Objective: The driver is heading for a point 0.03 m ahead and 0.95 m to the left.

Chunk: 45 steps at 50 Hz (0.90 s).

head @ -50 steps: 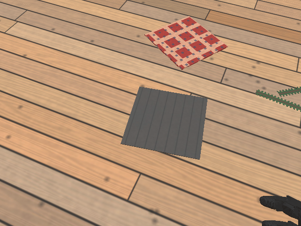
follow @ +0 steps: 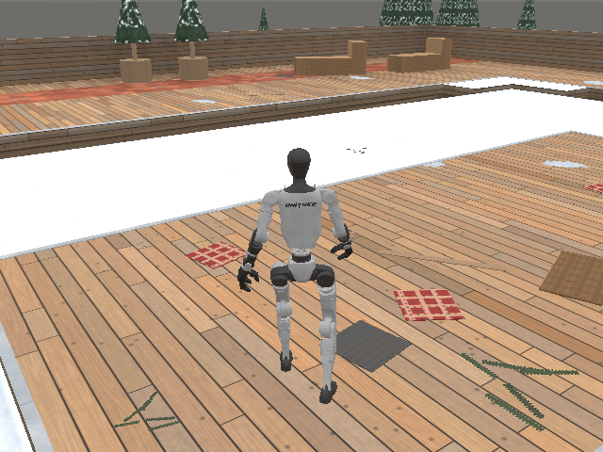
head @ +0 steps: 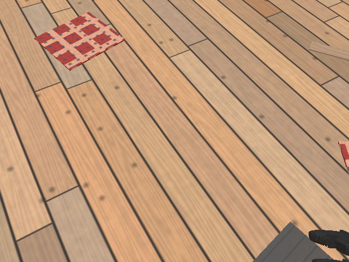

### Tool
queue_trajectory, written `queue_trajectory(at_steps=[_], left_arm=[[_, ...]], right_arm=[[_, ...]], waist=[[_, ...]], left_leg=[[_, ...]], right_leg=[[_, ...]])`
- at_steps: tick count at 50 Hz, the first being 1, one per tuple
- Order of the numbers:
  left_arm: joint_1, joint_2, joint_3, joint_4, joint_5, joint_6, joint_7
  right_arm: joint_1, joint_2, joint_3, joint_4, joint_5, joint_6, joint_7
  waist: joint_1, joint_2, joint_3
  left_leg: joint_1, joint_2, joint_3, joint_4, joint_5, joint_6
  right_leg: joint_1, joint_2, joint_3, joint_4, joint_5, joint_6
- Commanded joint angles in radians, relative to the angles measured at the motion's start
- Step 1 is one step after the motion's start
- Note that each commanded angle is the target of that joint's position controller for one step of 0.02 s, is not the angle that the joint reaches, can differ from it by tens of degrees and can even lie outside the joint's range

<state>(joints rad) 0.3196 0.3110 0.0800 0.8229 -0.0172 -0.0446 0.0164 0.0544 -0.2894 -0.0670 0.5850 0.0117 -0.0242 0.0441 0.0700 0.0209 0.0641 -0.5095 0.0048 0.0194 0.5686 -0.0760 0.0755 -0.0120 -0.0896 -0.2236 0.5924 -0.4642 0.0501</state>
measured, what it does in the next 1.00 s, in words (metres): walks ahead, turning left: right foot, then left foot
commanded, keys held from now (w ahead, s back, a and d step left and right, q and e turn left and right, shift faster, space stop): q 0.38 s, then no key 0.20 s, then w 0.30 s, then w+q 0.12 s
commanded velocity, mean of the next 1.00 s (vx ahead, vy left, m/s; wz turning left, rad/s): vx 0.18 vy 0.00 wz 0.38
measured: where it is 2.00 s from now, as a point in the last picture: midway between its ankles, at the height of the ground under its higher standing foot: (115, 194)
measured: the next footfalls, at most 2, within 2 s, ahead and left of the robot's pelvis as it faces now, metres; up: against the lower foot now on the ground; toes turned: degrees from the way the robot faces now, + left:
right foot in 0.48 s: +0.23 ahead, -0.12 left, +0.00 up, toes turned +21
left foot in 0.82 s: +0.12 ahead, +0.11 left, +0.00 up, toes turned +17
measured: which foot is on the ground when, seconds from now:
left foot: down 0.00-0.48, up 0.50-0.80, down 0.82-1.00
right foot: up 0.00-0.46, down 0.48-0.84, up 0.86-1.00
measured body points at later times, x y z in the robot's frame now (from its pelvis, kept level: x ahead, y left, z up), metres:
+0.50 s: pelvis +0.12 -0.02 +0.01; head +0.15 -0.01 +0.46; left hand +0.21 +0.29 -0.08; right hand +0.35 -0.25 -0.08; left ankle +0.13 +0.09 -0.72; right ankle +0.19 -0.13 -0.72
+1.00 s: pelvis +0.19 +0.02 +0.03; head +0.19 +0.05 +0.48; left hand +0.23 +0.33 -0.08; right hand +0.32 -0.22 -0.08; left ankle +0.08 +0.10 -0.72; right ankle +0.27 -0.10 -0.66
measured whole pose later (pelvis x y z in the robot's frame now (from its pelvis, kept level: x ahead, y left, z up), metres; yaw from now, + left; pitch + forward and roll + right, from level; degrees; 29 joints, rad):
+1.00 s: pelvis +0.19 +0.02 +0.03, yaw +21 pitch +2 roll +0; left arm 0.23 0.31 0.06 0.71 -0.01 -0.07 -0.02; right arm 0.39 -0.25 -0.04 0.78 0.01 -0.05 0.00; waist -0.04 -0.05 -0.02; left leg -0.07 -0.03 -0.06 0.32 -0.28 0.04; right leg -0.53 -0.04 0.00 0.92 -0.30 0.00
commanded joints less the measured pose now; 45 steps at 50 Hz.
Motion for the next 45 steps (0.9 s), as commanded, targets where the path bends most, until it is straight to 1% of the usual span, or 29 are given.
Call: queue_trajectory(at_steps=[1,2,3,4,5,6,8,11,14,18,21,23,24,25,26,27,28,29,30,32,34,37,39,40,41,42,43,44,45], left_arm=[[0.074,0.055,-0.022,-0.141,0.038,-0.032,-0.011],[-0.039,0.147,0.001,-0.137,0.008,-0.038,-0.015],[-0.109,0.141,-0.003,-0.163,-0.003,-0.038,-0.009],[-0.110,0.127,-0.004,-0.146,0.013,-0.031,0.006],[-0.109,0.137,0.001,-0.147,0.026,-0.020,0.016],[-0.097,0.142,0.004,-0.147,0.026,-0.006,0.016],[-0.073,0.116,-0.001,-0.139,0.031,0.011,0.018],[-0.112,0.090,-0.009,-0.152,0.038,0.025,0.025],[-0.175,0.080,-0.012,-0.173,0.033,0.036,0.024],[-0.238,0.076,-0.013,-0.197,0.025,0.033,0.018],[-0.225,0.079,-0.011,-0.198,0.021,0.018,0.006],[-0.175,0.067,-0.009,-0.185,0.021,0.008,-0.007],[-0.160,0.086,-0.004,-0.183,0.032,0.004,-0.009],[-0.180,0.155,0.007,-0.204,0.053,0.009,-0.005],[-0.171,0.165,0.010,-0.188,0.079,0.014,-0.006],[-0.168,0.132,0.005,-0.197,0.063,0.010,-0.006],[-0.174,0.119,0.003,-0.196,0.049,0.011,-0.002],[-0.195,0.107,-0.001,-0.198,0.036,0.014,0.001],[-0.199,0.089,-0.007,-0.191,0.021,0.016,0.003],[-0.181,0.060,-0.018,-0.170,0.017,0.026,0.002],[-0.144,0.108,-0.003,-0.161,0.014,0.038,0.008],[-0.075,0.151,0.011,-0.144,0.005,0.038,0.007],[-0.079,0.154,0.010,-0.138,-0.011,0.040,0.002],[-0.074,0.137,0.004,-0.135,-0.011,0.037,0.000],[-0.090,0.093,-0.011,-0.141,-0.003,0.027,-0.004],[-0.144,0.009,-0.036,-0.167,0.015,0.012,-0.015],[-0.195,0.010,-0.038,-0.231,0.004,-0.010,-0.015],[-0.242,0.097,-0.012,-0.235,-0.011,-0.025,-0.011],[-0.223,0.123,0.001,-0.229,-0.017,-0.035,-0.017]], right_arm=[[0.277,-0.324,-0.090,-0.043,-0.018,-0.003,-0.026],[0.266,-0.242,-0.074,-0.052,-0.017,-0.006,-0.018],[0.216,-0.205,-0.062,-0.043,-0.004,-0.011,-0.018],[0.171,-0.177,-0.054,-0.038,0.010,-0.012,-0.021],[0.134,-0.161,-0.049,-0.041,0.010,-0.008,-0.026],[0.111,-0.162,-0.046,-0.045,-0.004,-0.004,-0.030],[0.093,-0.167,-0.048,-0.038,-0.016,-0.004,-0.038],[0.106,-0.179,-0.052,-0.020,-0.009,0.006,-0.056],[0.102,-0.177,-0.050,-0.017,-0.001,0.029,-0.074],[0.109,-0.176,-0.050,-0.015,-0.005,0.048,-0.080],[0.116,-0.159,-0.043,-0.013,-0.005,0.056,-0.076],[0.103,-0.136,-0.031,-0.012,0.005,0.063,-0.076],[0.129,-0.111,-0.022,-0.006,0.006,0.064,-0.078],[0.203,-0.063,-0.008,-0.003,-0.015,0.062,-0.078],[0.189,-0.113,-0.024,-0.018,-0.006,0.053,-0.080],[0.176,-0.190,-0.046,-0.004,-0.017,0.046,-0.082],[0.159,-0.205,-0.057,0.012,-0.006,0.051,-0.082],[0.168,-0.177,-0.055,0.035,-0.004,0.064,-0.087],[0.175,-0.148,-0.046,0.037,-0.009,0.073,-0.087],[0.161,-0.063,-0.015,0.041,-0.007,0.072,-0.073],[0.086,-0.054,-0.005,0.019,-0.001,0.051,-0.060],[0.067,-0.065,-0.003,0.023,0.005,0.019,-0.049],[0.132,-0.064,-0.006,0.063,0.006,0.001,-0.043],[0.165,-0.066,-0.008,0.082,0.005,-0.005,-0.042],[0.230,-0.082,-0.012,0.099,0.006,-0.011,-0.046],[0.345,-0.124,-0.021,0.123,0.002,-0.014,-0.055],[0.372,-0.239,-0.052,0.135,-0.009,-0.012,-0.046],[0.365,-0.194,-0.043,0.131,-0.016,-0.027,-0.044],[0.350,-0.146,-0.025,0.135,-0.015,-0.040,-0.045]], waist=[[-0.090,0.268,-0.509],[-0.163,0.064,-0.498],[-0.142,0.043,-0.362],[-0.103,-0.029,-0.268],[-0.075,-0.004,-0.225],[-0.046,0.027,-0.205],[-0.024,0.042,-0.211],[-0.032,0.044,-0.224],[-0.050,0.065,-0.217],[-0.077,0.107,-0.180],[-0.085,0.131,-0.195],[-0.052,0.132,-0.193],[-0.052,0.099,-0.185],[-0.110,-0.128,-0.205],[-0.109,-0.322,-0.147],[-0.077,-0.244,-0.149],[-0.071,-0.177,-0.139],[-0.082,-0.134,-0.127],[-0.087,-0.129,-0.133],[-0.077,-0.178,-0.114],[-0.032,-0.242,-0.084],[-0.010,-0.233,-0.081],[-0.052,-0.203,-0.065],[-0.071,-0.184,-0.067],[-0.104,-0.158,-0.104],[-0.151,-0.017,-0.144],[-0.156,0.222,-0.094],[-0.183,0.165,0.002],[-0.159,0.143,0.037]], left_leg=[[0.908,0.408,-0.753,-0.087,0.553,0.391],[0.840,0.346,-0.639,-0.136,0.492,0.335],[0.718,0.293,-0.507,-0.147,0.455,0.288],[0.577,0.237,-0.431,-0.162,0.418,0.236],[0.461,0.209,-0.395,-0.185,0.413,0.220],[0.366,0.190,-0.374,-0.210,0.420,0.212],[0.276,0.169,-0.339,-0.218,0.486,0.217],[0.251,0.142,-0.330,-0.208,0.460,0.207],[0.243,0.114,-0.365,-0.209,0.219,0.173],[0.240,0.104,-0.445,-0.196,0.037,0.154],[0.292,0.118,-0.485,-0.130,0.155,0.146],[0.287,0.089,-0.487,-0.075,0.189,0.110],[0.241,0.047,-0.461,-0.032,0.078,0.063],[0.148,-0.068,-0.327,0.161,-0.268,-0.004],[0.003,-0.164,-0.209,0.279,-0.556,-0.062],[-0.015,-0.117,-0.223,0.470,-0.571,-0.104],[-0.035,-0.114,-0.221,0.563,-0.521,-0.122],[-0.037,-0.107,-0.219,0.600,-0.481,-0.141],[-0.044,-0.084,-0.214,0.584,-0.422,-0.152],[0.003,-0.053,-0.112,0.411,-0.342,-0.161],[0.045,-0.045,-0.035,0.267,-0.352,-0.156],[0.159,-0.045,-0.010,0.041,-0.364,-0.111],[0.305,-0.055,0.017,-0.165,-0.190,-0.065],[0.398,-0.054,0.014,-0.219,-0.157,-0.043],[0.540,0.001,-0.050,-0.214,-0.163,-0.017],[0.689,0.155,-0.247,-0.259,-0.251,0.028],[0.649,0.323,-0.532,-0.351,-0.468,0.152],[0.603,0.359,-0.609,-0.399,-0.524,0.215],[0.608,0.332,-0.578,-0.403,-0.516,0.208]], right_leg=[[-0.658,0.139,0.219,0.852,-0.287,0.021],[-0.691,0.078,0.325,0.856,-0.172,0.007],[-0.718,0.050,0.305,0.793,-0.084,-0.005],[-0.696,0.012,0.300,0.718,-0.016,0.002],[-0.647,-0.002,0.305,0.662,0.022,0.007],[-0.582,-0.001,0.305,0.642,0.044,0.008],[-0.528,0.019,0.290,0.589,0.065,0.024],[-0.537,0.046,0.293,0.478,0.121,0.046],[-0.536,0.064,0.312,0.366,0.189,0.053],[-0.500,0.092,0.333,0.221,0.191,0.043],[-0.429,0.103,0.321,0.107,0.149,0.022],[-0.303,0.100,0.294,-0.104,0.273,-0.012],[-0.209,0.040,0.328,-0.201,0.416,-0.044],[-0.108,-0.165,0.516,-0.220,0.655,-0.126],[-0.141,-0.300,0.719,-0.258,0.784,-0.313],[-0.158,-0.322,0.747,-0.266,0.745,-0.367],[-0.154,-0.270,0.669,-0.248,0.706,-0.335],[-0.155,-0.214,0.592,-0.235,0.661,-0.291],[-0.144,-0.186,0.559,-0.250,0.519,-0.261],[-0.167,-0.091,0.477,-0.321,0.159,-0.212],[-0.170,-0.082,0.484,-0.359,0.062,-0.219],[-0.170,-0.118,0.505,-0.356,0.042,-0.244],[-0.241,-0.110,0.492,-0.339,0.015,-0.240],[-0.296,-0.096,0.477,-0.315,0.022,-0.222],[-0.390,-0.072,0.450,-0.251,0.024,-0.180],[-0.541,0.009,0.340,-0.012,0.020,-0.114],[-0.726,0.104,0.197,0.156,-0.029,-0.071],[-0.821,0.049,0.254,0.318,-0.076,-0.062],[-0.878,0.026,0.278,0.387,-0.021,-0.069]])
Over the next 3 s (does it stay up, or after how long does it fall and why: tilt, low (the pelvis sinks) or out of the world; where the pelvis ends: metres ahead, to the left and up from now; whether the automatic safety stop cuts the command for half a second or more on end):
stays up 0.80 0.78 0.03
